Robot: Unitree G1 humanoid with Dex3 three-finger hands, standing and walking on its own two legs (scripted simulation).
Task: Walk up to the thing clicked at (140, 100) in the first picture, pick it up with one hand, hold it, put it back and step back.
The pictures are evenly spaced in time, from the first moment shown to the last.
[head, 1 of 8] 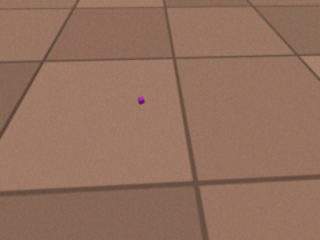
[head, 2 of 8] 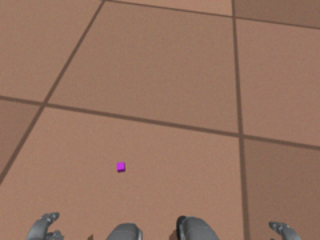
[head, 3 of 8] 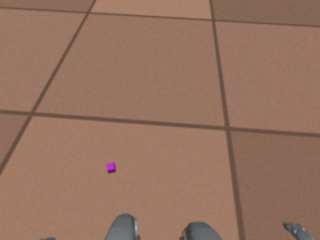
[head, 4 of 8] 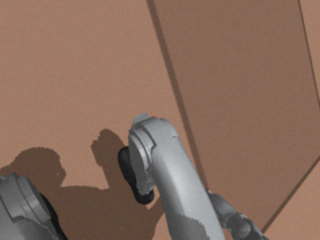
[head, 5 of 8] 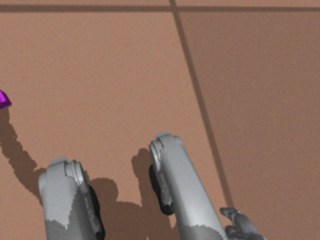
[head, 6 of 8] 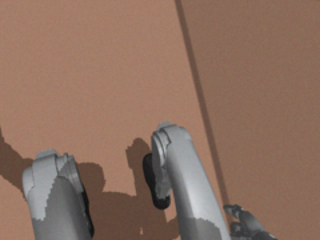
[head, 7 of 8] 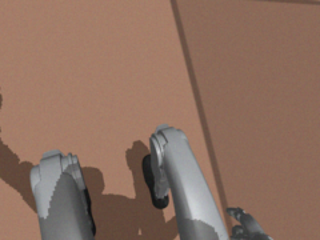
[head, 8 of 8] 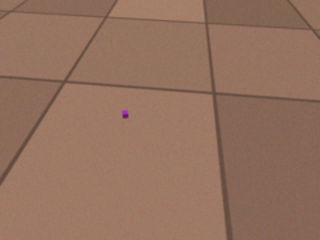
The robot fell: no
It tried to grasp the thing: no
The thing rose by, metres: 0.00
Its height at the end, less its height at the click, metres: +0.00
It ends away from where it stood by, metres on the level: 0.00
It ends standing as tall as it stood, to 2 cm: yes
